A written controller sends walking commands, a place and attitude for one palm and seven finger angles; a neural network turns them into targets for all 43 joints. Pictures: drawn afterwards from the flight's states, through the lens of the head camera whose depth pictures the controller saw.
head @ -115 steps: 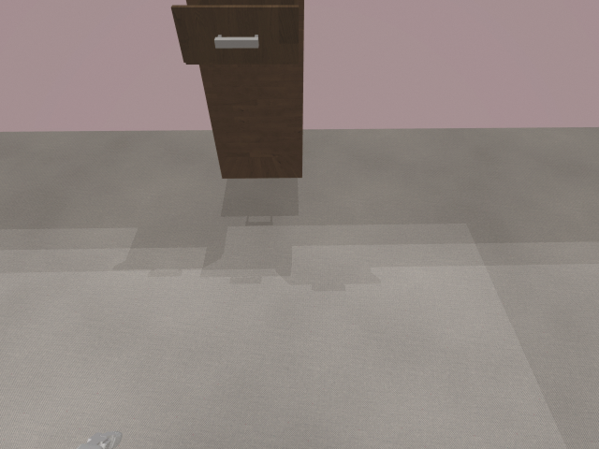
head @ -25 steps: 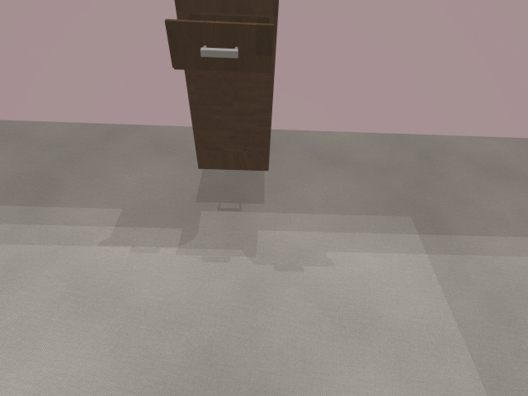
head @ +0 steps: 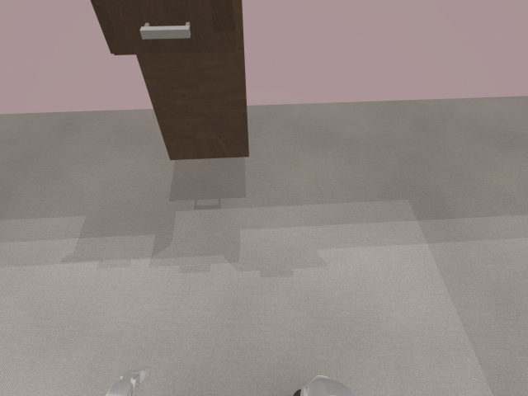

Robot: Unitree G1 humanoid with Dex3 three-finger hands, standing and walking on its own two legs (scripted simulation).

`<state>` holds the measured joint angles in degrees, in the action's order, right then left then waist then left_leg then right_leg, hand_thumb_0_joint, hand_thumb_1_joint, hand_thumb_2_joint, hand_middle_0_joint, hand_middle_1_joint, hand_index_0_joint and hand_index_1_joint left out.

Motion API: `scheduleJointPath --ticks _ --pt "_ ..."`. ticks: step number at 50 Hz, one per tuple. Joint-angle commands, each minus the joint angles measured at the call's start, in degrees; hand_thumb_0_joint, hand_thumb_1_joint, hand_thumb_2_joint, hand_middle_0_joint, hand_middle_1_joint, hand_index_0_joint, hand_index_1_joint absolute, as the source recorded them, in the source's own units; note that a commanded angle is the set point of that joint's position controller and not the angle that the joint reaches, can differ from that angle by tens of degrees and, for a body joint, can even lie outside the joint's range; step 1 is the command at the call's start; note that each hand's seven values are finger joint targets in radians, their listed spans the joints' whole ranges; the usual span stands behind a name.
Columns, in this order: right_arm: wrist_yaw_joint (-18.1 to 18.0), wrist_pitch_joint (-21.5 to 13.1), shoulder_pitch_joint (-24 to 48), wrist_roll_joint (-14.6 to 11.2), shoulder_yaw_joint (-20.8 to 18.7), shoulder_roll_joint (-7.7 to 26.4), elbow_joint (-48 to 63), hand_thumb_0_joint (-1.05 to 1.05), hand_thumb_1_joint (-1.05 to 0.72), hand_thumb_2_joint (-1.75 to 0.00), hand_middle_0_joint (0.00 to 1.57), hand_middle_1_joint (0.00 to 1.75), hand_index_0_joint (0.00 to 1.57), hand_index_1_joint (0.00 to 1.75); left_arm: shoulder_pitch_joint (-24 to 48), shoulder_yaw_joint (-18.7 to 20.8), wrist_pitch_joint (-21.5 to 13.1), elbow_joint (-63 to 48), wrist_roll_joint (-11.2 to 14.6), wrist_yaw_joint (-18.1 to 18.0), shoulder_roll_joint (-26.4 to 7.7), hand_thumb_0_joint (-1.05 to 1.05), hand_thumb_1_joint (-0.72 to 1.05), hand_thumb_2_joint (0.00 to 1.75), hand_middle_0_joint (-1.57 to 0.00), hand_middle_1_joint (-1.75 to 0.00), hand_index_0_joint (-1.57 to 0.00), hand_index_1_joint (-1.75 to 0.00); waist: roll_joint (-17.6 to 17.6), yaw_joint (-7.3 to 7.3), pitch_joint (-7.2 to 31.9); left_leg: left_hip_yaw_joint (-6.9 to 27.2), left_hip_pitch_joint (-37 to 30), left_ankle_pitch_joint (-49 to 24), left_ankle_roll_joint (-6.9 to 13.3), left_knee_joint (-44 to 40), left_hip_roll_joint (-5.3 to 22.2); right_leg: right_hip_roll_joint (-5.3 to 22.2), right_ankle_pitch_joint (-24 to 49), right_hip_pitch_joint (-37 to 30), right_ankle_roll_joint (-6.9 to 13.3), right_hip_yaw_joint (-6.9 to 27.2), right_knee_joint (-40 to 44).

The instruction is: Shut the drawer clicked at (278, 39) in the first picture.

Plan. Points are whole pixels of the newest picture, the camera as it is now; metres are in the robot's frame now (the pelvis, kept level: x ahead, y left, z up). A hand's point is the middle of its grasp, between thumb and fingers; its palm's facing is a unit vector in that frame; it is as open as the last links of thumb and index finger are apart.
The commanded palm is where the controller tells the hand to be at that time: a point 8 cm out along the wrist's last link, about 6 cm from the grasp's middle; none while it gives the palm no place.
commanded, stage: walk to a spot facing it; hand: left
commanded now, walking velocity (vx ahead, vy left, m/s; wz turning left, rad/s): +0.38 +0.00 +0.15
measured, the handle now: (166, 29) +0.98 +0.28 +0.07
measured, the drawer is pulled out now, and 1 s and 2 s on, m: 0.28 0.28 0.28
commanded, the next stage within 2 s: take the last steps up to it in 0.60 s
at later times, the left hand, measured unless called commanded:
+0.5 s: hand (133, 383) +0.17 +0.23 -0.16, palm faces +0.12 -0.98 -0.14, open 7.4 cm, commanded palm none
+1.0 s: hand (187, 221) +0.49 +0.19 -0.14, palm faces +0.01 -0.97 -0.22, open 7.3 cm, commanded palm none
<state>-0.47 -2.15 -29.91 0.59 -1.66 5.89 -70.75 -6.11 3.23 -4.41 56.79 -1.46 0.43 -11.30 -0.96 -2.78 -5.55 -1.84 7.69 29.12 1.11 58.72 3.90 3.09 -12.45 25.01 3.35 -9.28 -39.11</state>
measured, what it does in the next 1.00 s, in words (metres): walks ahead: left foot, then right foot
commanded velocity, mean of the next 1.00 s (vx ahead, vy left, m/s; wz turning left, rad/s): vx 0.31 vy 0.01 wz -0.01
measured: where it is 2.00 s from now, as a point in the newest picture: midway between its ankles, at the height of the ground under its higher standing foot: (251, 269)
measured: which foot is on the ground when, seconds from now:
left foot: up 0.00-0.32, down 0.34-0.88, up 0.90-1.00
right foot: down 0.00-0.36, up 0.38-0.88, down 0.90-1.00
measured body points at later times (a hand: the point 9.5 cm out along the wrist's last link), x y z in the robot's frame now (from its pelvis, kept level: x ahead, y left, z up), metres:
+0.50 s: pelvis +0.21 +0.06 +0.02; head +0.21 +0.09 +0.47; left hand +0.16 +0.29 -0.15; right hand +0.29 -0.17 -0.10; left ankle +0.24 +0.13 -0.71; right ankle +0.17 -0.09 -0.62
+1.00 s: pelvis +0.40 +0.01 +0.01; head +0.42 -0.01 +0.46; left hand +0.49 +0.24 -0.12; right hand +0.31 -0.18 -0.15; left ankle +0.30 +0.14 -0.62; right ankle +0.46 -0.07 -0.71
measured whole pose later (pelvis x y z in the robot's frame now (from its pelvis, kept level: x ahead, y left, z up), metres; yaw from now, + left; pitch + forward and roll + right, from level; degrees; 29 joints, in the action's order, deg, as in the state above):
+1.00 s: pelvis +0.40 +0.01 +0.01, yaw -1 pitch -2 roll +0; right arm -0.2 -0.5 -23.7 1.1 -2.4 6.3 -68.2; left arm -9.7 2.8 -3.9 59.4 -1.1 -0.9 -8.1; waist -2.7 -2.2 -4.0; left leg -4.3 19.0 23.7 0.9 67.9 5.3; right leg 1.6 -14.2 18.4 4.2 -10.5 -34.2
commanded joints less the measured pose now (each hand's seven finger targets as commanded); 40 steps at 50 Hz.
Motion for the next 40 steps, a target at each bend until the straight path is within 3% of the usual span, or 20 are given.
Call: scheduleJointPath --ticks 1,3,6,7,11,13,15,16,17,18,19,20,21,22,23,26,30,34,36,40 --pt "0.19 -1.25 6.45 0.58 -1.51 4.36 8.38 0.00 -0.90 -0.90 0.20 0.30 0.20 0.30 -12.36 1.19 0.48 2.15 0.20 -1.39 -6.75 0.00 0.90 0.90 -0.20 -0.30 -0.20 -0.30 4.03 4.41 2.30 3.49 26.68 -9.34 1.37 19.70 5.43 19.82 -14.15 -12.89 6.85 25.09 26.68" --pt "0.41 0.50 3.44 1.05 -1.45 3.23 7.57 0.00 -0.90 -0.90 0.20 0.30 0.20 0.30 -10.34 0.29 0.14 1.82 -0.21 -1.49 -3.95 0.00 0.90 0.90 -0.20 -0.30 -0.20 -0.30 6.47 1.27 1.30 1.86 22.53 -11.25 -0.02 13.88 5.89 16.67 -10.21 -5.25 4.74 15.73 28.57" --pt "1.14 1.57 4.61 0.99 -1.81 2.60 9.32 0.00 -0.90 -0.90 0.20 0.30 0.20 0.30 -9.33 0.60 -0.06 1.72 -0.45 -1.42 -4.23 0.00 0.90 0.90 -0.20 -0.30 -0.20 -0.30 7.81 -0.59 -0.15 -0.78 19.32 -14.38 -1.51 3.23 6.02 14.18 -9.87 0.18 4.16 8.73 30.75" --pt "1.47 1.52 6.35 0.99 -1.78 2.73 10.50 0.00 -0.90 -0.90 0.20 0.30 0.20 0.30 -8.97 0.75 -0.11 1.46 -0.43 -1.33 -4.68 0.00 0.90 0.90 -0.20 -0.30 -0.20 -0.30 7.44 -0.58 -0.66 -1.45 18.77 -15.53 -1.81 -1.48 6.15 13.71 -10.20 0.00 4.12 7.53 30.98" --pt "2.58 0.16 14.97 0.75 -1.68 3.96 14.21 0.00 -0.90 -0.90 0.20 0.30 0.20 0.30 -13.14 0.77 -0.20 2.61 -0.37 -0.88 -6.70 0.00 0.90 0.90 -0.20 -0.30 -0.20 -0.30 5.66 2.48 -1.38 -4.40 17.22 -16.56 -1.53 -15.14 4.09 13.69 -8.65 -6.83 4.46 7.65 29.14" --pt "2.66 -0.24 16.56 0.64 -1.90 5.16 15.24 0.00 -0.90 -0.90 0.20 0.30 0.20 0.30 -13.76 0.93 0.12 2.78 -0.34 -0.79 -7.74 0.00 0.90 0.90 -0.20 -0.30 -0.20 -0.30 5.98 2.54 -1.97 -5.49 14.88 -15.68 -1.04 -18.45 3.15 14.22 -8.41 -8.80 4.28 7.86 27.63" --pt "2.49 -0.69 13.63 0.78 -2.26 6.57 14.74 0.00 -0.90 -0.90 0.20 0.30 0.20 0.30 -13.90 1.13 0.51 2.93 -0.24 -0.72 -7.82 0.00 0.90 0.90 -0.20 -0.30 -0.20 -0.30 2.83 0.65 -1.29 -7.68 6.09 -15.91 -0.70 -24.01 1.00 12.58 -6.38 -7.14 3.05 5.40 21.87" --pt "2.05 -1.13 7.78 1.01 -2.76 8.99 12.97 0.00 -0.90 -0.90 0.20 0.30 0.20 0.30 -13.98 0.90 0.66 2.63 -0.06 -0.63 -6.79 0.00 0.90 0.90 -0.20 -0.30 -0.20 -0.30 -2.17 -2.11 1.30 -6.52 -2.98 -13.62 -0.09 -27.90 0.78 9.67 -1.56 -4.86 1.68 2.30 11.47" --pt "1.29 -1.59 0.59 1.78 -4.13 14.94 11.39 0.00 -0.90 -0.90 0.20 0.30 0.20 0.30 -14.99 0.44 0.77 1.46 0.42 -0.15 -3.69 0.00 0.90 0.90 -0.20 -0.30 -0.20 -0.30 -15.34 -4.57 4.68 11.08 -11.99 -5.46 4.28 -37.11 11.41 2.76 -5.25 4.11 -1.74 -2.33 -7.49" --pt "0.68 -1.45 -4.81 1.53 -4.91 19.51 10.29 0.00 -0.90 -0.90 0.20 0.30 0.20 0.30 -12.45 0.08 0.60 -1.12 0.45 0.12 -2.77 0.00 0.90 0.90 -0.20 -0.30 -0.20 -0.30 -22.33 -5.58 6.45 28.88 -14.65 -4.90 8.93 -46.46 21.62 -2.43 -21.40 12.94 -3.01 -0.40 -24.59" --pt "-0.15 -1.21 -1.31 1.03 -4.21 17.44 10.19 0.00 -0.90 -0.90 0.20 0.30 0.20 0.30 -10.15 0.47 0.84 -1.06 0.15 -0.24 -4.35 0.00 0.90 0.90 -0.20 -0.30 -0.20 -0.30 -15.89 -4.47 6.26 28.91 -11.35 -1.17 9.27 -47.84 22.07 0.49 -18.12 15.27 -2.09 6.24 -32.40" --pt "-0.42 -1.30 3.31 0.74 -3.54 15.34 11.99 0.00 -0.90 -0.90 0.20 0.30 0.20 0.30 -9.28 0.48 0.88 -0.67 0.26 0.10 -4.08 0.00 0.90 0.90 -0.20 -0.30 -0.20 -0.30 -9.37 -2.45 3.87 25.71 -7.63 -2.10 9.42 -47.50 21.27 2.76 -12.73 17.25 -2.09 7.54 -35.33" --pt "-0.44 -1.82 6.87 0.72 -2.74 12.67 12.77 0.00 -0.90 -0.90 0.20 0.30 0.20 0.30 -9.48 0.68 1.07 0.49 -0.06 0.56 -3.54 0.00 0.90 0.90 -0.20 -0.30 -0.20 -0.30 -4.76 -0.87 1.42 19.56 -2.51 -3.54 8.09 -48.76 19.12 4.65 -7.96 15.48 -2.50 8.40 -34.66" --pt "-0.53 -2.42 9.13 0.71 -2.13 10.71 12.88 0.00 -0.90 -0.90 0.20 0.30 0.20 0.30 -11.63 0.60 1.48 1.73 -0.45 0.79 -2.46 0.00 0.90 0.90 -0.20 -0.30 -0.20 -0.30 -3.88 1.24 1.41 13.42 -0.01 -8.84 6.23 -48.77 16.23 5.26 -4.43 12.53 -2.92 8.54 -32.55" --pt "-0.65 -2.93 9.69 0.56 -1.83 9.62 12.52 0.00 -0.90 -0.90 0.20 0.30 0.20 0.30 -13.58 0.46 2.04 2.73 -0.53 0.76 -1.43 0.00 0.90 0.90 -0.20 -0.30 -0.20 -0.30 -4.22 2.25 2.10 8.88 0.62 -15.23 5.43 -48.69 14.37 5.19 -2.19 10.54 -3.44 8.26 -31.03" --pt "-0.95 -3.47 8.56 0.23 -1.97 8.22 11.32 0.00 -0.90 -0.90 0.20 0.30 0.20 0.30 -15.44 0.48 3.29 3.88 -0.53 0.46 -0.30 0.00 0.90 0.90 -0.20 -0.30 -0.20 -0.30 -3.00 3.30 3.36 1.62 -1.13 -25.59 5.87 -48.88 12.67 4.91 0.99 10.23 -4.53 7.79 -28.07" --pt "-1.24 -3.50 6.05 -0.02 -1.62 8.12 9.30 0.00 -0.90 -0.90 0.20 0.30 0.20 0.30 -12.68 0.72 4.04 3.08 -0.34 0.49 0.03 0.00 0.90 0.90 -0.20 -0.30 -0.20 -0.30 -3.17 3.40 1.70 -2.08 -4.72 -31.54 6.30 -49.41 12.89 4.77 3.89 13.95 -5.12 7.44 -23.19" --pt "-1.45 -3.12 2.84 0.31 -1.47 7.95 7.25 0.00 -0.90 -0.90 0.20 0.30 0.20 0.30 -6.77 0.49 4.26 1.67 -0.22 0.67 0.54 0.00 0.90 0.90 -0.20 -0.30 -0.20 -0.30 -5.34 1.77 -1.17 -6.48 -7.24 -38.57 5.87 -47.71 13.11 4.00 4.55 13.78 -4.34 4.70 -13.33" --pt "-1.54 -2.72 1.30 0.70 -1.26 7.59 6.01 0.00 -0.90 -0.90 0.20 0.30 0.20 0.30 -3.56 0.21 3.88 0.94 -0.10 0.54 1.10 0.00 0.90 0.90 -0.20 -0.30 -0.20 -0.30 -5.01 0.75 -2.66 -7.18 -6.99 -44.46 6.33 -45.88 13.49 3.28 3.05 11.05 -3.42 3.72 -6.92" --pt "-1.44 -1.97 -0.20 0.99 -1.42 7.86 4.19 0.00 -0.90 -0.90 0.20 0.30 0.20 0.30 -2.53 -0.06 3.03 0.59 -0.04 0.29 0.51 0.00 0.90 0.90 -0.20 -0.30 -0.20 -0.30 -5.95 0.67 -2.15 -6.40 -6.97 -46.28 6.56 -40.91 14.25 0.90 -0.49 2.80 -1.10 1.67 1.10"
